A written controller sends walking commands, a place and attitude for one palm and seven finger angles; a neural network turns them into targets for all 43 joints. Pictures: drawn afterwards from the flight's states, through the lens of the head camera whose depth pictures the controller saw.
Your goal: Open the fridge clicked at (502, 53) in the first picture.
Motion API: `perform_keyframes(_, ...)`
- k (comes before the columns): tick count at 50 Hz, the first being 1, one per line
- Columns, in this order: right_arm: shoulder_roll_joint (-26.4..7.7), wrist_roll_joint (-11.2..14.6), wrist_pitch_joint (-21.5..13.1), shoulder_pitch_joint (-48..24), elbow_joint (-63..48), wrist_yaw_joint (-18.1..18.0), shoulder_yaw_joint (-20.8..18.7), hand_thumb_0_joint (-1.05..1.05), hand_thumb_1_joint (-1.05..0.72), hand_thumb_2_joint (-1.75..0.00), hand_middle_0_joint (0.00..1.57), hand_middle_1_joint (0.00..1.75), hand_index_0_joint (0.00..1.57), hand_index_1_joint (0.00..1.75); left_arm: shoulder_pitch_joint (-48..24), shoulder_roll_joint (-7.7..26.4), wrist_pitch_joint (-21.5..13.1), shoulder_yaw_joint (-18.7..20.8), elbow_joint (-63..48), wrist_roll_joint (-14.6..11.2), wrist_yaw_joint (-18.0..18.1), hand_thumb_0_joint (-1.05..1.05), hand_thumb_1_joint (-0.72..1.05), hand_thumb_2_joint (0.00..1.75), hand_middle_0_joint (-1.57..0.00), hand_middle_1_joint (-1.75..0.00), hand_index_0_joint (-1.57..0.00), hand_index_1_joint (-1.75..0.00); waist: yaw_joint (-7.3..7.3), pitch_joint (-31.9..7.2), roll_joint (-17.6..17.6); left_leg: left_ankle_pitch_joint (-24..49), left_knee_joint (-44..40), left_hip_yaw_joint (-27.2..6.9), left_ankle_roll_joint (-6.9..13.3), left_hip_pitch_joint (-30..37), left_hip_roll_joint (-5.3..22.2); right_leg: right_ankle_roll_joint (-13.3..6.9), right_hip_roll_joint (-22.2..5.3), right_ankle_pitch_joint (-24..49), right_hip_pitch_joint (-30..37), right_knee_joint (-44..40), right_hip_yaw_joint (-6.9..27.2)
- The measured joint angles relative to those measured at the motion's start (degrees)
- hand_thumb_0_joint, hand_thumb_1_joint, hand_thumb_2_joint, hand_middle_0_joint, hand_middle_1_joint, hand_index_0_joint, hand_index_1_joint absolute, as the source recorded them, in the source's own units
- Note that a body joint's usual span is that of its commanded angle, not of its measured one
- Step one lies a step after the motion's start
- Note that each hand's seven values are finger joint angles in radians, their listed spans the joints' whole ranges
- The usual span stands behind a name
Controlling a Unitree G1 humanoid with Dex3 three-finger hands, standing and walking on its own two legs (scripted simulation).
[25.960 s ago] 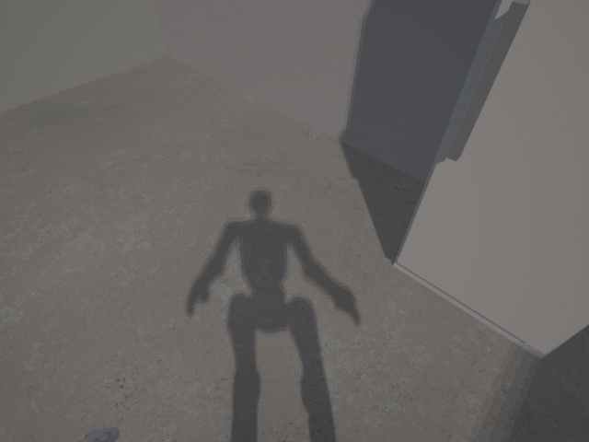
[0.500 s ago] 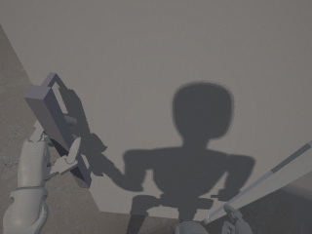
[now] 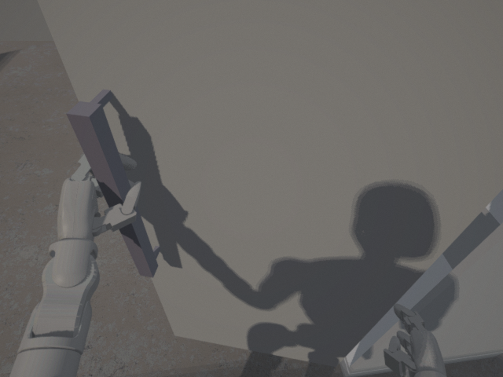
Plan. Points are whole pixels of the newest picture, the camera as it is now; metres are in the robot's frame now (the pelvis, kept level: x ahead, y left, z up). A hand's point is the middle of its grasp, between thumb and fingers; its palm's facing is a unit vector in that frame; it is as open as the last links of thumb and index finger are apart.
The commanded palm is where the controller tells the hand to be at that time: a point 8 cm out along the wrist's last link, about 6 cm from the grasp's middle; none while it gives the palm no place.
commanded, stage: stop walking and hold the door back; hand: left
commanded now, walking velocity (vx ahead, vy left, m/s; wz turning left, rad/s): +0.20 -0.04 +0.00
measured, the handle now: (131, 202) +0.35 +0.23 +0.09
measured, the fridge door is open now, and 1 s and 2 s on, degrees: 73 71 71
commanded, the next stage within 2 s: loosen the grip on the handle in 1.18 s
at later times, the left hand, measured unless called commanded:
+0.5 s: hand (138, 183) +0.35 +0.21 +0.14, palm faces +0.23 -0.94 -0.26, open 6.1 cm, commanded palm +0.30 +0.27 +0.12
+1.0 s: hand (131, 195) +0.33 +0.21 +0.13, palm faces +0.23 -0.94 -0.25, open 6.1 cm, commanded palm +0.29 +0.27 +0.12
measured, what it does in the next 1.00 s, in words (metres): steps on the spot: right foot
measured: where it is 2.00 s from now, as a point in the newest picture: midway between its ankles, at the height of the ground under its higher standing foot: outside the picture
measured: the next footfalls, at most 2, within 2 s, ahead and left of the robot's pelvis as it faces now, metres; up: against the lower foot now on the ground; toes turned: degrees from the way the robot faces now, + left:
right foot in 0.60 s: +0.04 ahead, -0.10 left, +0.00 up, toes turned -5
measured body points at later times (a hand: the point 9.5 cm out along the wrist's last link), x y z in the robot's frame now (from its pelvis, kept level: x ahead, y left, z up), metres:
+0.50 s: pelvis -0.05 +0.01 +0.00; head -0.05 +0.00 +0.45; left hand +0.33 +0.26 +0.15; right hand +0.01 -0.26 -0.11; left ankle -0.05 +0.12 -0.73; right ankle +0.00 -0.10 -0.69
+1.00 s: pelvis -0.03 +0.01 +0.01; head -0.04 +0.00 +0.46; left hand +0.31 +0.26 +0.15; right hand +0.12 -0.24 -0.08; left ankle -0.01 +0.12 -0.73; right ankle +0.00 -0.10 -0.73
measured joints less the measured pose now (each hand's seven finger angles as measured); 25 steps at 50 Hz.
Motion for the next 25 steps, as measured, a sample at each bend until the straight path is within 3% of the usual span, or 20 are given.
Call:
perform_keyframes(2,0.72,0.4,0.31,-0.01,-0.55,0.36,0.07,0.01,-0.9,-0.9,0.2,0.3,0.2,0.3,-3.13,-0.24,0.44,0.41,4.41,0.07,0.54,-0.08,0.54,0.79,-0.46,-1.4,-0.4,-1.39,-1.01,0.94,1.55,0.15,1.05,-0.15,0.04,-0.3,0.7,0.53,2.44,-8.21,-1.99,8.42,1.97)
perform_keyframes(5,2.04,1.2,0.64,2.35,0.15,0.91,0.54,0.01,-0.9,-0.9,0.2,0.3,0.2,0.3,-8.07,-0.79,1.69,0.3,11.4,0.46,0.33,-0.07,0.55,0.77,-0.46,-1.4,-0.38,-1.4,-2.71,0.78,5.3,0.69,1.12,-2.73,0.37,-1.63,2.41,0.48,6.19,-11.72,-2.95,15.78,2.5)
perform_keyframes(7,2.85,1.58,1.38,4.31,1.13,1.32,1.47,0.01,-0.9,-0.9,0.2,0.3,0.2,0.3,-11.67,-0.73,2.55,0.05,15.11,0.29,-0.24,-0.06,0.57,0.76,-0.46,-1.4,-0.38,-1.4,-2.2,0.9,6.46,0.2,2.91,-3.45,0.18,-3.06,3.31,0.49,7.41,-11.14,0.4,9.44,2.24)
perform_keyframes(9,4.05,1.86,2.07,6.17,1.94,1.63,2.59,0.01,-0.9,-0.9,0.2,0.3,0.2,0.3,-15.49,0.28,3.06,-0.06,17.78,-0.06,-1.04,-0.06,0.57,0.76,-0.46,-1.4,-0.37,-1.4,-1.2,0.41,4.69,-5.16,9.06,-2.62,0.46,-6.76,2.66,-0.66,7.27,-11.63,4.23,-0.34,4.81)
perform_keyframes(11,4.1,1.76,2.82,5.32,4.12,1.85,2.86,0.01,-0.9,-0.9,0.2,0.3,0.2,0.3,-19.22,0.12,2.76,1.14,20.31,-0.41,-1.42,-0.06,0.57,0.76,-0.46,-1.4,-0.37,-1.4,-0.96,2.38,4.71,-9.83,20.63,-4.13,0.08,-11.27,1.83,-2.11,7.48,-1.25,2.33,0.77,5.22)
perform_keyframes(14,3.49,1.19,2.45,5.15,7.08,1.53,2.39,0.02,-0.9,-0.9,0.2,0.3,0.2,0.3,-21.14,-0.05,2.99,2.92,22.96,-0.18,-1.84,-0.07,0.58,0.77,-0.46,-1.4,-0.38,-1.4,-2.06,3.2,5.02,-9.34,28.0,-4.04,-0.24,-13.77,0.88,-2.46,7.05,0.36,1.19,1.95,5.83)
perform_keyframes(17,2.8,0.93,1.58,6.45,8.48,0.59,2.08,0.02,-0.9,-0.9,0.2,0.3,0.2,0.3,-21.68,0.64,2.35,3.86,26.11,0.2,-2.58,-0.08,0.58,0.77,-0.46,-1.4,-0.4,-1.4,-2.94,1.52,3.9,-9.52,21.05,-1.52,0.31,-10.65,0.88,-2.24,5.6,-0.97,0.12,0.81,6.58)
perform_keyframes(20,1.37,0.72,0.37,7.94,7.78,-0.17,1.98,0.02,-0.9,-0.9,0.2,0.3,0.2,0.3,-21.99,1.71,2.19,4.56,27.21,0.64,-2.86,-0.09,0.57,0.77,-0.46,-1.4,-0.41,-1.4,-3.96,0.28,3.21,-5.07,4.22,0.23,1.23,-2.91,1.29,-1.58,4.75,-2.37,-1.42,1.56,6.44)
perform_keyframes(22,1.26,0.75,0.17,7.99,6.93,-0.31,1.41,0.02,-0.9,-0.9,0.2,0.3,0.2,0.3,-21.21,2.79,1.89,5.5,26.79,0.82,-2.36,-0.09,0.58,0.77,-0.46,-1.4,-0.4,-1.4,-4.8,1.31,1.98,-1.77,2.8,1.77,0.44,-1.5,0.79,-0.98,4.62,-7.29,-2.36,6.13,7.61)
perform_keyframes(25,1.19,1.13,0.41,9.4,6.01,0.4,0.62,0.02,-0.9,-0.9,0.2,0.3,0.2,0.3,-18.84,2.31,0.78,6.8,26.74,0.73,-1.81,-0.09,0.6,0.76,-0.46,-1.4,-0.37,-1.4,-6.44,1.15,3.93,-0.97,0.95,1.24,-0.12,-0.43,2.31,-0.41,6.65,-11.1,-3.45,14.14,5.55)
